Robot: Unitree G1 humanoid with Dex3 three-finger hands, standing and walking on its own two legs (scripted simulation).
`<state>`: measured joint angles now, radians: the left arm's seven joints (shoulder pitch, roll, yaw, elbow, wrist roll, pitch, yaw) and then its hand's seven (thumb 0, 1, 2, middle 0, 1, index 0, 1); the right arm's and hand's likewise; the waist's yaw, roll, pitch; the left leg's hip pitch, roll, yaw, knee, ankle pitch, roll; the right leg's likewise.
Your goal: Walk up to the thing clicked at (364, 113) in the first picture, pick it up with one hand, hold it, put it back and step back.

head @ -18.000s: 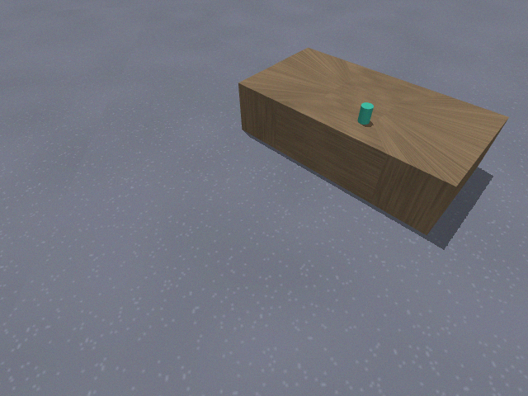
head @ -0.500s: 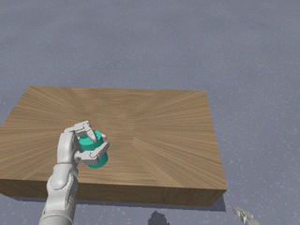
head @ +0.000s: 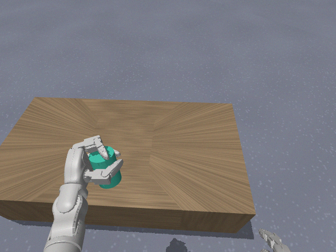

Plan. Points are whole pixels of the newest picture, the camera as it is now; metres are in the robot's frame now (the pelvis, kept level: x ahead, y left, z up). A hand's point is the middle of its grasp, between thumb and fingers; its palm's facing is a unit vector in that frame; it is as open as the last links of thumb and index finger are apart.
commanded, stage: hold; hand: left
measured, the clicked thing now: (106, 167) +0.32 +0.17 +0.02
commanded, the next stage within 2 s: crouch in 1.48 s
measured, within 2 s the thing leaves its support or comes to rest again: neither
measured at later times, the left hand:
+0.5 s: hand (104, 158) +0.33 +0.17 +0.05, palm faces +0.03 -1.00 +0.01, open 5.4 cm
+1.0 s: hand (106, 158) +0.33 +0.17 +0.05, palm faces +0.03 -1.00 +0.00, open 5.4 cm
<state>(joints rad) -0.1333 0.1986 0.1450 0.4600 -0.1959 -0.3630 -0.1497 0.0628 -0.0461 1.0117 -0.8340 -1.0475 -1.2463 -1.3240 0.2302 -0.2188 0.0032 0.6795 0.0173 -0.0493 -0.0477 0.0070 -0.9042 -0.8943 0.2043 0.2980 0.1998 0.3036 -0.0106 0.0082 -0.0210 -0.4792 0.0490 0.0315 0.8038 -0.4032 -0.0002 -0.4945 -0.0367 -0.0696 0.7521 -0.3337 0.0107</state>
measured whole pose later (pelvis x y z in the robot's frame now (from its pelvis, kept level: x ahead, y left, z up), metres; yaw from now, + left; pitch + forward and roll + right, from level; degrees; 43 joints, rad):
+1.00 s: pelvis +0.00 +0.00 +0.00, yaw +0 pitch +5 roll -1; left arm -0.16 0.20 0.14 0.49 -0.18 -0.38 -0.14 0.06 -0.04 1.01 -0.83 -1.05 -1.25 -1.33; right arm 0.24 -0.22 0.00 0.68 0.01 -0.04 -0.03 0.01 -0.91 -0.90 0.20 0.30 0.20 0.30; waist -0.01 0.01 -0.02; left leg -0.49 0.05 0.03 0.81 -0.41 0.00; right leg -0.50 -0.04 -0.07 0.75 -0.34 0.01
